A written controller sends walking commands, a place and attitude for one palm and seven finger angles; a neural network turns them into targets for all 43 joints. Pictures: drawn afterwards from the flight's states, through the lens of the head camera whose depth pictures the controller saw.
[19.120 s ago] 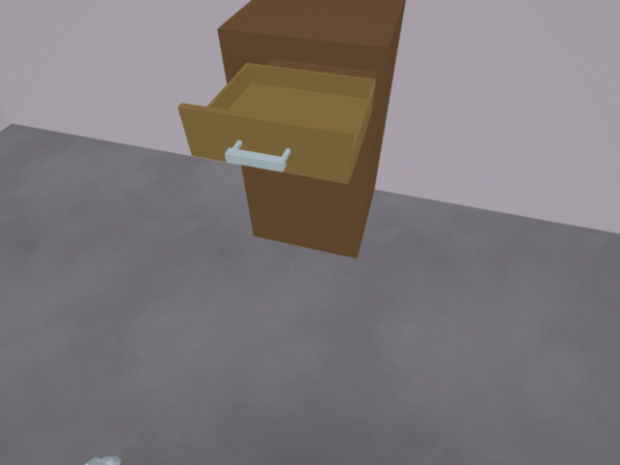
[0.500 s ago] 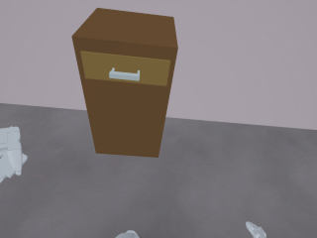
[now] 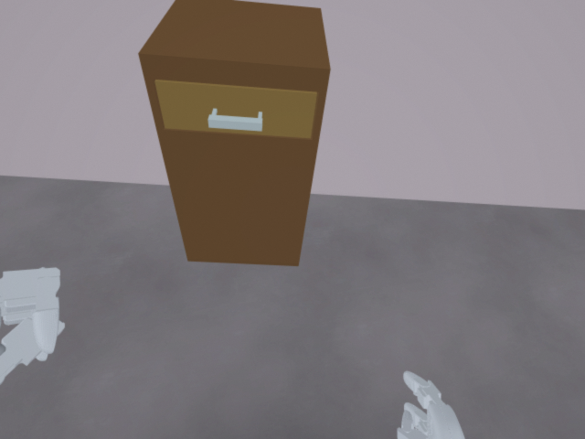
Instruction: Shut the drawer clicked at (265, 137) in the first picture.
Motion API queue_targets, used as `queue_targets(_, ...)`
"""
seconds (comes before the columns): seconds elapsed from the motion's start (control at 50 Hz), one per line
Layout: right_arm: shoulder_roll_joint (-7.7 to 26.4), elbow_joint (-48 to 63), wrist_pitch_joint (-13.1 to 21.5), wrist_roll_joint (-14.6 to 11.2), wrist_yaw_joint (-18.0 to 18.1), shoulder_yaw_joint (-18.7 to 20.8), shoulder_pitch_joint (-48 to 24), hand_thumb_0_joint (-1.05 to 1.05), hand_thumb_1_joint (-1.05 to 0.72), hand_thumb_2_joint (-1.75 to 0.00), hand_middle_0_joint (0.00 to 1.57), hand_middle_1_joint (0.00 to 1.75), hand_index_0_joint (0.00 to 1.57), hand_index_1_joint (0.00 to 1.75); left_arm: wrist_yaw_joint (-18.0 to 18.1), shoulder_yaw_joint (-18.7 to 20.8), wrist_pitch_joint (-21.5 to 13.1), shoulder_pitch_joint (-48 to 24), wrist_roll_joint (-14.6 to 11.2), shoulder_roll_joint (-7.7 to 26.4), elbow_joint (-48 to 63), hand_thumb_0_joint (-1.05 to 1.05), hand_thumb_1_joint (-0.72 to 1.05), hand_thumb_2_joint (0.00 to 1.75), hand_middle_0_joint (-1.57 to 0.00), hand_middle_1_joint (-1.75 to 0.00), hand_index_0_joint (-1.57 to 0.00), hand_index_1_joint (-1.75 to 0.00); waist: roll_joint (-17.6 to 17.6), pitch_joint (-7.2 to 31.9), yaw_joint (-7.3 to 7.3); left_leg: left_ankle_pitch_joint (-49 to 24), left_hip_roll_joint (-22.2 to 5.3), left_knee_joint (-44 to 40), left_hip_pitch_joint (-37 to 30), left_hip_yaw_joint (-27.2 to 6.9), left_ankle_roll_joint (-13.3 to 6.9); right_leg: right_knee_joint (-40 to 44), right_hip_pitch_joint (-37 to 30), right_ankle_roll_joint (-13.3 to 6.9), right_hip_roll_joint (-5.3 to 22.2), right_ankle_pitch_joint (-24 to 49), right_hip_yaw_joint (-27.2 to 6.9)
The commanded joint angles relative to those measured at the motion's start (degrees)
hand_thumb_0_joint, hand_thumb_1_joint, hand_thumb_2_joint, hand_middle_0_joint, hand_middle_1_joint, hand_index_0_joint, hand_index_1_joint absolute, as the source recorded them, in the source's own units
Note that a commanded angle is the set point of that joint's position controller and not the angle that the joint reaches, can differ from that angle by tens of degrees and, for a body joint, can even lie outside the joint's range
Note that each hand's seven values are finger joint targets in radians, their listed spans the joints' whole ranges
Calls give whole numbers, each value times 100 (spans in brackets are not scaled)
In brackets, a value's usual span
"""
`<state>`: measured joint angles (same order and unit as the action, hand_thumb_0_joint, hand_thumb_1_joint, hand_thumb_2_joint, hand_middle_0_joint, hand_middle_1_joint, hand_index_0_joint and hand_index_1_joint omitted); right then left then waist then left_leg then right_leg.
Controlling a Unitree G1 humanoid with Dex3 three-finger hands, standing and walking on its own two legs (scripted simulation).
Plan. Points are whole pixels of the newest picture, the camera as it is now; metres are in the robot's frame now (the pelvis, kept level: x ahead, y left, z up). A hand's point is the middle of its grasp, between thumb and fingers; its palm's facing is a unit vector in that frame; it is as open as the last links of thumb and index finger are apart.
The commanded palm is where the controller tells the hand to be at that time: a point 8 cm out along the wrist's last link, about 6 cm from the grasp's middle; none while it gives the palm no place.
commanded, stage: stop stepping back and stand still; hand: left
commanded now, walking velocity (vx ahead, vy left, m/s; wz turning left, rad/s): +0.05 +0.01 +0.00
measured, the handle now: (236, 118) +0.88 +0.17 -0.05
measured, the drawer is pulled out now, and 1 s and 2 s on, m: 0.00 0.00 0.00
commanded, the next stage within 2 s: let the arm hang, fingers relaxed in 0.10 s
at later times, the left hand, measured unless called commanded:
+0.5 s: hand out of the picture +0.06 +0.18 -0.18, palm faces +0.10 -0.97 -0.24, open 3.1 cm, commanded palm none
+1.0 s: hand out of the picture -0.01 +0.15 -0.18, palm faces +0.13 -0.97 -0.19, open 7.1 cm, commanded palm none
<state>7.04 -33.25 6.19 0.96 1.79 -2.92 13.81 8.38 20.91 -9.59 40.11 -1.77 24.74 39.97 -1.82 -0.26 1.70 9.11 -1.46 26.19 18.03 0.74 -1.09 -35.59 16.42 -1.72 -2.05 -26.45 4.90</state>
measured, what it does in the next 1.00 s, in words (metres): steps on the spot: right foot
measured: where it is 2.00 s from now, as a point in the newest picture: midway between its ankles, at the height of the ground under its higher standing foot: outside the picture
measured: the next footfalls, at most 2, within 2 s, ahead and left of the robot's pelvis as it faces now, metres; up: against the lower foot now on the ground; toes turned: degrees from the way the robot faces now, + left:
right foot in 0.04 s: +0.06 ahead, -0.11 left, +0.00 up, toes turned +6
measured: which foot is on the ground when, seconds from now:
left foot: down 0.00-1.00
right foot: up 0.00-0.02, down 0.04-1.00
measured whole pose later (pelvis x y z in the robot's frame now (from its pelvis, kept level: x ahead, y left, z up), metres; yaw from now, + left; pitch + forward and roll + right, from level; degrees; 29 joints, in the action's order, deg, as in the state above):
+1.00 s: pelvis +0.01 -0.01 +0.00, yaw +6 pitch -2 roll +0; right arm 7.3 -64.5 -1.0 0.9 1.7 0.8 16.2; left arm 2.0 0.3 0.4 15.8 0.4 7.1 -65.2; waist 1.3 -3.5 0.3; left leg 9.0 0.1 24.9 14.1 -1.5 0.2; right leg -25.5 9.7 -1.4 -1.4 -14.0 0.5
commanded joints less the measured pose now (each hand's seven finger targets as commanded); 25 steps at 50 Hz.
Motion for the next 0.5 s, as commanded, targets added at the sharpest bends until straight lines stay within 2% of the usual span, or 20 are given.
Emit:
queue_targets(0.0,975,790,-85,-14,219,515,-695,0,-90,-90,20,30,20,30,167,840,-218,-237,-69,814,540,0,90,90,-140,-160,-140,-160,-395,163,-72,1716,-89,1339,1408,-82,52,2179,-977,-694,1209,-630,-1961)
queue_targets(0.02,996,687,-85,-21,247,516,-636,0,-90,-90,20,30,20,30,191,958,-264,-610,-188,933,625,0,90,90,-140,-160,-140,-160,-748,121,-20,1018,-23,2169,1242,74,130,2556,-494,-978,1915,-367,-2555)
queue_targets(0.04,992,599,20,-66,251,526,-607,0,-90,-90,20,30,20,30,227,963,-330,-917,-146,939,640,0,90,90,-140,-160,-140,-160,-823,307,-44,1084,-71,2507,1145,-38,131,2344,-492,-1056,1999,0,-2542)
queue_targets(0.06,1028,507,75,-70,243,544,-593,0,-90,-90,20,30,20,30,231,905,-337,-1108,-120,855,579,0,90,90,-140,-160,-140,-160,-633,423,-14,1368,-105,2376,689,-112,86,2243,-25,-918,1914,-472,-2224)
queue_targets(0.08,1010,448,81,-98,274,542,-527,0,-90,-90,20,30,20,30,207,746,-280,-694,-115,607,137,0,90,90,-140,-160,-140,-160,-537,194,-15,1268,-182,1800,227,-111,29,2070,364,-798,1728,-592,-1800)
queue_targets(0.12,1050,465,104,-111,313,492,-691,0,-90,-90,20,30,20,30,180,487,-327,-693,-77,436,261,0,90,90,-140,-160,-140,-160,-124,20,12,748,-140,554,-462,55,-46,1556,567,-459,1233,-152,-1069)
queue_targets(0.16,1206,592,219,-118,383,526,-861,0,-90,-90,20,30,20,30,142,449,-459,-855,-43,489,652,0,90,90,-140,-160,-140,-160,741,-43,-70,452,-692,-378,-568,-768,-273,753,403,-21,662,675,-563)
queue_targets(0.18,2136,-754,313,43,-229,857,-517,0,-90,-90,20,30,20,30,-709,-1523,486,-1337,542,-616,-4253,0,90,90,-140,-160,-140,-160,999,-184,193,-1432,-1036,511,60,-1463,-489,-824,1101,173,735,1766,-195)
queue_targets(0.2,1649,-682,-97,-23,-208,771,-208,0,-90,-90,20,30,20,30,-783,-1307,952,-1372,421,-688,-4348,0,90,90,-136,-156,-136,-156,999,88,83,-2268,-1063,184,228,-1584,-720,-1107,700,239,462,759,-309)
queue_targets(0.22,1529,-632,-199,45,-157,677,-288,0,-90,-90,20,30,20,30,-792,-1434,1063,-1526,369,-922,-4545,0,90,90,-132,-151,-132,-151,812,270,38,-1872,-1391,-129,453,-1997,-897,-1521,763,259,329,-406,-365)
queue_targets(0.24,1539,-571,-241,126,-141,632,-268,0,-90,-90,20,30,20,30,-798,-1480,1062,-1723,354,-911,-4840,0,90,90,-128,-147,-128,-147,654,310,23,-1570,-1455,-315,449,-2322,-1019,-1762,826,235,292,-689,-564)
queue_targets(0.26,1527,-523,-283,208,-129,599,-247,0,-90,-90,20,30,20,30,-802,-1533,1009,-1908,358,-855,-5180,0,90,90,-124,-143,-124,-143,122,447,-91,-1976,-1373,-173,227,-2334,-1027,-1312,606,202,314,-473,-655)
queue_targets(0.28,1512,-558,-319,197,-101,564,-356,0,-90,-90,20,30,20,30,-799,-1564,967,-1782,353,-841,-5642,0,90,90,-120,-138,-120,-138,-153,732,-284,-2196,-1140,115,127,-1834,-852,-432,-5,199,329,108,-589)
queue_targets(0.3,1442,-632,-368,127,-85,546,-458,0,-90,-90,20,30,20,30,-785,-1569,953,-1717,365,-676,-6158,0,90,90,-116,-134,-116,-134,-510,877,-411,-1576,-668,451,325,-1271,-528,430,-734,188,390,1324,-707)
queue_targets(0.32,1197,-703,-433,24,-90,527,-459,0,-90,-90,20,30,20,30,-766,-1573,938,-1819,379,-371,-6591,0,90,90,-112,-130,-112,-130,-974,708,-335,-5,-61,752,573,-672,-165,1103,-778,45,1015,1873,-1455)
queue_targets(0.34,1094,-842,-510,18,-131,523,-292,0,-90,-90,20,30,20,30,-792,-1641,949,-2080,349,-173,-6986,0,90,90,-108,-125,-108,-125,-619,328,-127,944,208,873,266,-314,4,1527,-61,-312,1544,1568,-1867)
queue_targets(0.36,1077,-995,-629,52,-121,536,-231,0,-90,-90,20,30,20,30,-780,-1716,977,-2480,327,-155,-7290,0,90,90,-104,-121,-104,-121,-469,22,0,1011,223,998,-70,-209,29,1697,529,-457,1477,982,-1867)
queue_targets(0.42,937,-1538,-690,61,-100,461,-17,0,-90,-90,20,30,20,30,-750,-1873,935,-2797,259,-431,-8223,0,90,90,-92,-108,-92,-108,191,-176,98,-10,-22,534,-640,-354,25,1547,681,-344,969,1100,-1404)
queue_targets(0.46,974,-1749,-666,73,-60,458,-10,0,-90,-90,20,30,20,30,-720,-1831,931,-2488,223,-614,-8678,0,90,90,-84,-99,-84,-99,1067,-57,-83,-191,-281,-8,-460,-724,-64,1369,135,-127,642,1177,-1096)
queue_targets(0.48,925,-1842,-649,67,-43,443,-9,0,-90,-90,20,30,20,30,-720,-1841,935,-2400,218,-621,-8918,0,90,90,-80,-95,-80,-95,1176,59,-136,-133,-317,-157,-273,-795,-104,1342,-277,-97,603,1351,-1039)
